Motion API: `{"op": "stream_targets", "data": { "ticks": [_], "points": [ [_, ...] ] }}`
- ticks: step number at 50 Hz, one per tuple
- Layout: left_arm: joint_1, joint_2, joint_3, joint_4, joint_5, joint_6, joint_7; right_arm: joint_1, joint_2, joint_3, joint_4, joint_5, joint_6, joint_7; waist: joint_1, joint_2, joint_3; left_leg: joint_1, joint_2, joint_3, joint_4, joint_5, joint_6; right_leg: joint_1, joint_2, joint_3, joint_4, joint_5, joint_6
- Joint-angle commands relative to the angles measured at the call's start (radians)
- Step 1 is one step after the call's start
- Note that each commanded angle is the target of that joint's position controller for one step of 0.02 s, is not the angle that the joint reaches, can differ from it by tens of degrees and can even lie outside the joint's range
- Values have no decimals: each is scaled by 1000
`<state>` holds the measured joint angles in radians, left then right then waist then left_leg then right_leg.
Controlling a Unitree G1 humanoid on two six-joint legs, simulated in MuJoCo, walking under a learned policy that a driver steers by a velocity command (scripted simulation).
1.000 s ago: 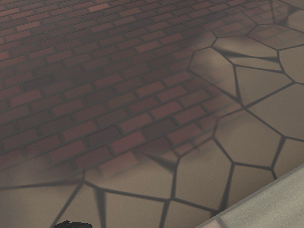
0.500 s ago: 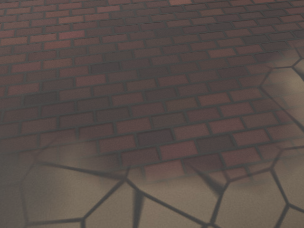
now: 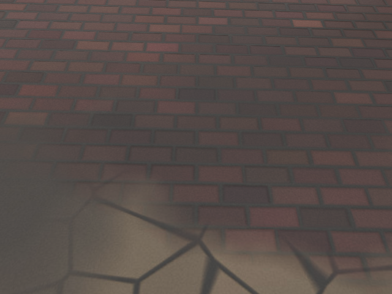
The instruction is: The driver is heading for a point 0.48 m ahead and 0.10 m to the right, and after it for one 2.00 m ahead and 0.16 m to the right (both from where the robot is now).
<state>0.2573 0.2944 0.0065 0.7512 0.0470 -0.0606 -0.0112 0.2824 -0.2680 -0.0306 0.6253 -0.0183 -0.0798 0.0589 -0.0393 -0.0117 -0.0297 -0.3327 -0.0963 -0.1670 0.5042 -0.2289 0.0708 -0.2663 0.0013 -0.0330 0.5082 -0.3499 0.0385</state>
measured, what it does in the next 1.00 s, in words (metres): goes down, turning right: right foot, then left foot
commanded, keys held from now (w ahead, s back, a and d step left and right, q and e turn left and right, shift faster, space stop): w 0.36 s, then w+e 0.30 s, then e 0.30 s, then no key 0.04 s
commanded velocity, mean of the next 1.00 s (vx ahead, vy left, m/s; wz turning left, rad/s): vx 0.38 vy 0.00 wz -0.18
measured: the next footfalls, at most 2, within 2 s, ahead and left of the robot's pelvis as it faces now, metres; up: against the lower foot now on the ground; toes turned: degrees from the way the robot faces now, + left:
right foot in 0.02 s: +0.02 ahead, -0.12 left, +0.00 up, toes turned -1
left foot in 0.44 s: +0.19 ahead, +0.11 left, +0.00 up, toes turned +5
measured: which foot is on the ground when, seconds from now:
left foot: down 0.00-0.04, up 0.06-0.42, down 0.44-0.82, up 0.84-1.00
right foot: up 0.00-0.00, down 0.02-0.44, up 0.46-0.80, down 0.82-1.00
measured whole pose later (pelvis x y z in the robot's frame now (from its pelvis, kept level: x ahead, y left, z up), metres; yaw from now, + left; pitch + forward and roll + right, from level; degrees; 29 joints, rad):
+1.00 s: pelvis +0.42 -0.01 -0.18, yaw -15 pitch +4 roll +0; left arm 0.17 0.24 0.04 0.76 0.00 0.02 -0.01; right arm 0.21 -0.23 -0.02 0.70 0.00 -0.04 -0.05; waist -0.02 0.03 0.05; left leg -0.72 0.06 -0.12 1.44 -0.41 -0.10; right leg -0.45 0.17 0.06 0.48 -0.09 -0.12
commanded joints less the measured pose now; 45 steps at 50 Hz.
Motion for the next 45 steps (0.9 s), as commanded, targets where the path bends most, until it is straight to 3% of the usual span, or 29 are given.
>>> {"op": "stream_targets", "data": {
  "ticks": [1, 2, 3, 4, 7, 12, 13, 18, 20, 21, 22, 23, 24, 25, 26, 27, 29, 30, 31, 32, 33, 35, 38, 40, 41, 42, 43, 44, 45],
  "points": [
    [68, 65, 0, -73, -11, -60, -15, -38, -95, -14, -38, -14, 1, 4, 66, 61, -32, -176, 195, -294, -37, -353, 120, 211, -76, 75, -79, 22, -115],
    [193, 143, 24, -45, 0, -75, -7, -88, -30, 6, -71, -19, -5, 3, 123, -90, 17, -412, 65, -138, 175, -356, 14, 317, -241, 369, -205, -148, -296],
    [188, 185, 40, -49, 14, -77, -9, -113, -38, -2, -71, -55, -13, -9, 130, -129, 58, -602, 3, -25, 384, -353, -59, 364, -406, 678, -321, -168, -447],
    [140, 131, 32, -65, 9, -71, -5, -117, -71, -12, -42, -58, -19, -31, 118, -31, 83, -675, 63, -32, 498, -268, -70, 384, -414, 639, -337, -179, -421],
    [88, 8, -7, -72, -15, -69, 8, -115, -69, -17, -15, -79, -21, -56, 82, -68, 49, -599, 118, 39, 576, -109, -90, 334, -289, 410, -354, 25, -318],
    [184, 52, 10, -12, 19, -62, -5, -167, -4, 3, -8, -58, 0, 15, 117, -36, 62, -387, 149, 194, 435, 116, -90, 163, -184, 120, -339, 358, -301],
    [223, 52, 9, 0, 55, -60, -6, -134, 6, 10, -6, -81, -5, 25, 110, -70, 51, -318, 153, 190, 548, 186, -69, 109, -184, 103, -279, 378, -300],
    [195, 72, 12, 24, 40, -76, -18, -163, -48, -14, -63, -81, -8, 0, 73, -76, 58, -303, 134, 224, 474, 49, -28, 169, -228, 134, -125, 595, -287],
    [74, 135, 28, -10, 42, -82, -39, 2, -70, -30, -32, -73, -14, -12, -36, -56, 20, 82, 67, 302, 414, 26, -21, -56, -162, 68, 60, 747, -259],
    [-35, 152, 36, -56, 40, -81, -54, 271, -91, -49, 57, -77, -22, -27, -158, 0, -39, 406, 21, 342, 372, 48, -17, -276, -88, 41, 317, 675, -239],
    [-97, 82, 24, -91, 40, -86, -70, 537, -112, -62, 134, -73, -30, -46, -280, 146, -90, 621, 59, 282, 260, 29, 53, -495, 56, -15, 803, 328, -186],
    [94, -93, -15, -61, 54, -90, -106, 538, -146, -31, 115, -71, -36, -38, -128, 272, -224, 679, 329, -167, 88, 324, 280, -612, 141, 58, 1104, -279, -164],
    [33, -62, -10, -114, 14, -100, -111, 469, -151, -26, 91, -72, -54, -18, -119, 160, -42, 505, 489, -473, -40, 356, 387, -777, 132, 217, 1131, -235, -158],
    [-30, -18, 5, -130, 6, -94, -91, 313, -119, -12, 107, -43, -66, -3, -42, 118, 106, 314, 570, -502, -49, 136, 379, -897, 38, 247, 1124, -112, -145],
    [-19, 41, 17, -107, 26, -77, -64, 198, -16, 25, 101, -37, -65, 3, 8, 23, 84, 152, 549, -437, -25, 0, 344, -864, -29, 240, 1089, -26, -133],
    [29, 22, 8, -78, 47, -50, -53, 96, 54, 55, 85, -60, -58, -3, 55, -1, 37, 42, 494, -296, -15, -42, 303, -789, -61, 239, 1010, 65, -125],
    [86, -52, -30, -36, 99, -15, -74, -63, 80, 71, 68, -82, -44, -41, 126, 24, 69, -221, 356, -58, -32, -62, 216, -570, -107, 174, 767, 293, -128],
    [78, -60, -37, -14, 111, -22, -94, -74, 99, 81, 65, -90, -61, -78, 96, 10, 49, -238, 260, 93, 6, -73, 150, -494, -117, 142, 553, 603, -124],
    [14, -37, -27, -22, 87, -28, -109, 21, 50, 73, 92, -91, -77, -100, 54, 52, 33, -202, 248, 122, 41, -110, 135, -459, -102, 93, 488, 722, -112],
    [-140, 22, 19, -117, -130, -14, -61, 57, -105, 8, 146, 72, -71, -118, 76, 19, 117, -419, 211, 191, 6, -74, 63, -230, -1, 102, 308, 843, -109],
    [-155, 8, 11, -113, -135, -6, -47, 96, -130, 6, 163, 84, -71, -126, 65, 14, 77, -401, 212, 233, 52, -93, 45, -130, 23, 66, 258, 918, -95],
    [-196, -9, 13, -126, -91, 13, -44, 155, -97, 6, 197, 73, -49, -127, 28, 11, 84, -246, 213, 284, 157, -87, 27, -141, 42, 35, 111, 953, -76],
    [-263, -41, 12, -143, -83, 39, -77, 228, -42, -2, 209, 57, 4, -120, -36, 26, 114, 39, 238, 269, 384, -73, 1, -262, 10, 37, -77, 906, -58],
    [-106, -14, 40, -74, -77, 39, -86, 193, -38, -14, 199, 51, 34, -122, 34, 31, 68, 148, 260, 234, 626, 68, -4, -188, -35, 56, -221, 849, -83],
    [80, 26, 71, -8, -54, 27, -76, 172, -30, -16, 196, 46, 31, -111, 124, -36, -16, 79, 206, 304, 873, 172, -25, 72, 7, -3, -312, 997, -137],
    [216, 89, 87, 47, -38, 31, -62, 193, -23, -23, 194, 29, 12, -99, 156, -174, -60, -242, 100, 366, 1303, -404, -77, 414, -100, 101, -196, 1381, -230],
    [194, 161, 90, 9, -15, 20, -48, 291, 20, 13, 118, 22, 0, -72, 87, -239, -253, -664, 88, 163, 1537, -636, -115, 869, -297, 375, 196, 1598, -407],
    [142, 177, 103, -39, -26, 29, -33, 218, -77, 9, 53, 19, -14, -63, 151, -169, -437, -726, 126, 67, 1553, -587, -137, 909, -366, 485, 146, 1515, -502],
    [78, 151, 90, -80, -42, 31, -13, 152, -143, -10, 31, 17, -28, -65, 137, -9, -443, -714, 163, -9, 1339, -353, -91, 787, -360, 467, 48, 1125, -466]
  ]
}}
Velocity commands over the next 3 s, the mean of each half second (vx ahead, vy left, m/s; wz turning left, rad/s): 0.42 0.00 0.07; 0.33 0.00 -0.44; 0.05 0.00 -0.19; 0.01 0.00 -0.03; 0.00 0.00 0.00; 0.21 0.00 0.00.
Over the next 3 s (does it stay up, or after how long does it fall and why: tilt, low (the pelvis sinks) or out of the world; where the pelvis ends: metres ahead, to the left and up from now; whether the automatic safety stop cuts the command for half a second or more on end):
stays up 0.60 -0.01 -0.17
